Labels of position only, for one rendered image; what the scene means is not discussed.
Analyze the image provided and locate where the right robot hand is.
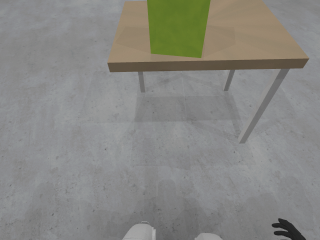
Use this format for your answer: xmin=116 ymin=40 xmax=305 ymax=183
xmin=272 ymin=218 xmax=306 ymax=240

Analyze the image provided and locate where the robot left thigh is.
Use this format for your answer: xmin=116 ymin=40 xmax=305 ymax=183
xmin=122 ymin=223 xmax=156 ymax=240

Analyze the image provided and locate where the table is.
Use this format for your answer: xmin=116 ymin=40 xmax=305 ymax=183
xmin=107 ymin=0 xmax=310 ymax=144

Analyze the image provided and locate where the carton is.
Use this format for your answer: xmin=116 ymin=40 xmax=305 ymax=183
xmin=147 ymin=0 xmax=211 ymax=58

